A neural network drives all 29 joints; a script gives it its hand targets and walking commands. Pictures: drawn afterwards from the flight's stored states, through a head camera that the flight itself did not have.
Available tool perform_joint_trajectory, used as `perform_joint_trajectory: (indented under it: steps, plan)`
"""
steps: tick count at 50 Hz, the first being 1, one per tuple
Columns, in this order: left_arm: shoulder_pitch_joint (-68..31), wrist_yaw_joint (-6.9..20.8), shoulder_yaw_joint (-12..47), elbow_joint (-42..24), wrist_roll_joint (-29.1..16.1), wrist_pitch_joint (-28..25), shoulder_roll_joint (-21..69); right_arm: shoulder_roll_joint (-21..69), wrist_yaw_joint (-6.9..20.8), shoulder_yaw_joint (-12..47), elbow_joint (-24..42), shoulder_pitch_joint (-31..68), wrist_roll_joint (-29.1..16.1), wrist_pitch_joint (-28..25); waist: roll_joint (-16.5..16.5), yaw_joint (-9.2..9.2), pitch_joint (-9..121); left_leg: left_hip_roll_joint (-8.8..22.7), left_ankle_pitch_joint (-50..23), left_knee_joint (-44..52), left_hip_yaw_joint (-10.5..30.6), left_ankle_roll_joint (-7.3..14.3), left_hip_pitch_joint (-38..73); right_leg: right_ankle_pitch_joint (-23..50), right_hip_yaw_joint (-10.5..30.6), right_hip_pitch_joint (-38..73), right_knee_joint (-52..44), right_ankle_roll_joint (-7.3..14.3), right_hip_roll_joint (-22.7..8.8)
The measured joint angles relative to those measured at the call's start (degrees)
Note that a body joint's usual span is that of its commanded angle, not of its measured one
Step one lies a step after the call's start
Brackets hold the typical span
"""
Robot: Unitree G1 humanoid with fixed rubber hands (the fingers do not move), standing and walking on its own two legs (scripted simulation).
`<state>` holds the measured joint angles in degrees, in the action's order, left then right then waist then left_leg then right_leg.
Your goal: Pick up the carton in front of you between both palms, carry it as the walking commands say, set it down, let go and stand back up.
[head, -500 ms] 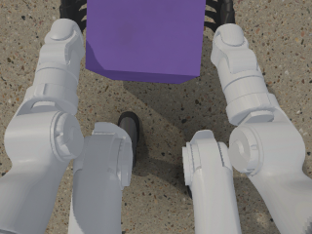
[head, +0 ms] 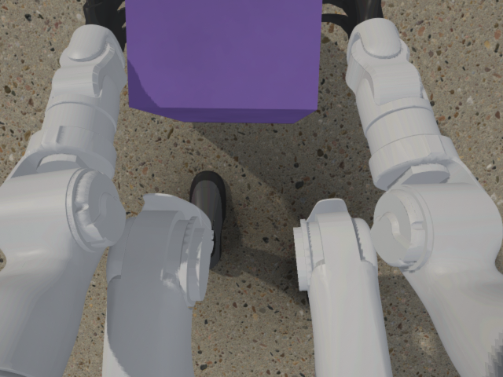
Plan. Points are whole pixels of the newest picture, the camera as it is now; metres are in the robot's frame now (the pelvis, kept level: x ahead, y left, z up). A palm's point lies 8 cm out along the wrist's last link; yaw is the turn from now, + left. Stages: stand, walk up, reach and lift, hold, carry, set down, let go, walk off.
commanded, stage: set down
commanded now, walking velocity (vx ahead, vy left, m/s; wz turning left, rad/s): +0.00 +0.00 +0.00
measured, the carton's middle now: (233, 48) +0.51 +0.09 -0.25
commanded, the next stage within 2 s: let go in 1.30 s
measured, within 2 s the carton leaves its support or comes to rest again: neither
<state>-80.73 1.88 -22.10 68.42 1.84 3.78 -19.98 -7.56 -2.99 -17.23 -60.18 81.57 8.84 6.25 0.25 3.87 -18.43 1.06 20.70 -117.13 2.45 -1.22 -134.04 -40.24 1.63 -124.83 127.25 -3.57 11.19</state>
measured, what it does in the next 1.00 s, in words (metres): rises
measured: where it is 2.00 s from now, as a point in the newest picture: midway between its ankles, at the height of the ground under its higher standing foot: (263, 260)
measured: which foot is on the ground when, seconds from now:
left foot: down 0.00-1.00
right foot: down 0.00-1.00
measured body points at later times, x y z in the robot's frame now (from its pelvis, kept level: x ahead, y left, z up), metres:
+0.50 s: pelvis +0.00 +0.00 +0.02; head +0.36 +0.04 +0.29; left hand +0.53 +0.27 -0.12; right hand +0.57 -0.11 -0.12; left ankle +0.16 +0.13 -0.34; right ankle +0.08 -0.11 -0.34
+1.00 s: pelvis +0.03 +0.01 +0.15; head +0.35 +0.05 +0.46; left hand +0.52 +0.28 +0.03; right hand +0.57 -0.12 +0.03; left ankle +0.16 +0.13 -0.34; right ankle +0.08 -0.11 -0.34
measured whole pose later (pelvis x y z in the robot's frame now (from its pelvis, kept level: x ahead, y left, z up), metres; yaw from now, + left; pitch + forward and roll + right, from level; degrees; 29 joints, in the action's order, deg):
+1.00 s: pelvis +0.03 +0.01 +0.15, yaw +0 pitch +47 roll -4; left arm -60.6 -0.8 -17.1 44.8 -3.0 8.9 -17.6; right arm -13.6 -5.1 -11.7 -43.6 62.0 -3.1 9.7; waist 1.0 3.4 2.0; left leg -0.1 19.7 -89.5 2.2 0.2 -116.6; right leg -35.3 1.3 -107.7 96.0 -2.2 5.2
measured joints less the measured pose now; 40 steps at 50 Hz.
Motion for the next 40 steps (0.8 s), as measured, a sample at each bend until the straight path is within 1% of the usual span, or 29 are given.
perform_joint_trajectory:
  steps: [2,4,6,7,8,9,10,13,14,19,22,24,26,28,34,37,40]
  plan:
    - [-0.3,-1.0,0.3,1.9,-1.0,-1.6,-0.6,-1.4,-0.9,2.9,-1.5,0.4,-2.0,-0.9,-0.1,-0.26,-1.0,-0.1,-0.1,0.0,-0.1,-0.1,0.4,0.0,0.1,0.4,0.1,-0.1,-0.1]
    - [-0.4,-2.5,1.3,3.6,-3.0,-3.0,-1.5,-3.5,-2.1,5.8,-2.7,0.8,-5.3,-1.5,-0.1,-0.59,-2.1,-0.1,-0.2,0.1,-0.2,0.0,0.9,0.1,0.2,0.8,0.1,-0.2,-0.2]
    - [-0.4,-3.5,2.4,4.8,-5.1,-4.1,-2.6,-5.9,-2.7,8.5,-3.4,0.8,-8.9,-1.8,0.0,-0.84,-3.1,0.0,-0.2,0.2,-0.4,0.2,1.2,0.2,0.2,1.1,0.0,-0.4,-0.4]
    - [-0.3,-3.8,3.2,5.1,-6.2,-4.6,-3.2,-7.1,-2.8,9.8,-3.5,0.8,-10.7,-2.0,0.2,-0.85,-3.3,0.2,-0.1,0.2,-0.4,0.3,1.1,0.4,0.2,0.9,0.0,-0.5,-0.8]
    - [-0.3,-4.0,3.9,5.1,-7.2,-5.0,-3.8,-8.2,-2.8,11.0,-3.5,0.8,-12.4,-2.1,0.3,-0.84,-3.5,0.5,-0.1,0.2,-0.5,0.5,1.1,0.3,0.1,0.8,-0.1,-0.2,-1.0]
    - [-0.2,-4.1,4.7,5.0,-8.1,-5.4,-4.4,-9.2,-2.7,12.2,-3.2,0.7,-14.0,-2.2,0.6,-0.86,-3.8,0.7,0.0,0.1,-0.7,0.6,1.0,1.9,0.1,0.6,-0.5,0.3,-1.3]
    - [-0.1,-4.2,5.4,4.7,-9.0,-5.7,-4.8,-10.0,-2.7,13.2,-2.9,0.7,-15.4,-2.3,0.6,-0.83,-4.0,0.8,0.1,0.0,-0.7,0.7,1.0,2.0,0.1,0.5,-0.4,0.4,-1.4]
    - [0.1,-4.2,7.3,3.1,-11.4,-6.1,-5.9,-11.1,-2.7,15.3,-1.0,0.4,-18.3,-2.3,1.0,-0.67,-3.9,1.4,0.5,-0.2,-0.9,1.1,0.5,0.6,-0.2,-0.1,-0.2,0.2,-2.1]
    - [0.2,-4.2,7.8,2.1,-11.9,-6.0,-6.1,-11.1,-2.8,15.6,-0.1,0.1,-18.8,-2.3,1.1,-0.66,-3.8,1.5,0.5,-0.2,-1.0,1.2,0.4,0.7,-0.2,-0.2,-0.2,0.6,-2.2]
    - [2.3,-4.6,9.0,-4.8,-13.2,-4.2,-5.2,-10.0,-4.2,14.7,6.3,-3.1,-18.5,-1.2,1.0,-0.79,-1.5,1.0,0.3,0.2,-1.0,1.3,0.1,0.5,-0.3,-0.2,-0.7,0.3,-2.9]
    - [4.3,-4.9,9.0,-9.6,-12.4,-2.1,-3.9,-9.3,-5.2,13.5,10.5,-6.0,-17.9,0.4,1.2,-0.74,0.7,0.3,0.2,1.3,-0.6,1.0,1.0,0.3,-0.8,1.1,-1.8,0.7,-3.6]
    - [5.8,-5.0,8.7,-12.0,-11.4,-0.5,-3.1,-8.6,-5.5,12.4,12.3,-7.6,-17.3,1.6,1.4,-0.64,2.5,-0.1,0.3,2.6,-0.3,0.8,2.3,0.2,-1.1,2.4,-3.3,1.1,-4.0]
    - [7.1,-4.9,8.3,-13.1,-10.4,1.0,-2.5,-7.9,-5.6,11.0,12.4,-8.5,-16.5,2.6,1.6,-0.52,4.7,-0.4,0.4,4.4,0.0,0.6,3.6,0.3,-1.3,3.8,-5.3,1.4,-4.3]
    - [8.4,-4.7,7.8,-13.2,-9.3,2.0,-2.0,-7.2,-5.4,9.4,11.1,-8.8,-15.5,3.1,1.7,-0.41,7.2,-0.6,0.4,6.4,0.2,0.5,4.8,0.6,-1.5,5.0,-7.7,1.6,-4.5]
    - [11.1,-3.9,6.6,-12.7,-6.8,2.6,-0.4,-5.8,-4.2,5.7,6.7,-9.4,-12.6,2.5,1.5,-0.36,14.4,-0.9,0.2,12.4,0.6,0.6,7.1,1.8,-1.7,7.3,-14.6,1.8,-5.1]
    - [12.2,-3.8,6.0,-13.6,-5.7,2.6,0.4,-5.7,-3.8,4.8,6.6,-10.6,-11.8,2.0,1.3,-0.45,16.7,-1.0,0.1,14.8,0.5,0.8,8.2,2.2,-1.6,8.4,-17.4,1.7,-5.2]
    - [13.7,-3.8,5.4,-15.5,-4.8,2.8,1.3,-5.7,-3.4,4.8,8.4,-12.6,-11.6,1.9,1.1,-0.50,18.1,-0.9,0.1,17.2,0.4,1.0,9.5,2.7,-1.3,9.7,-20.2,1.5,-5.3]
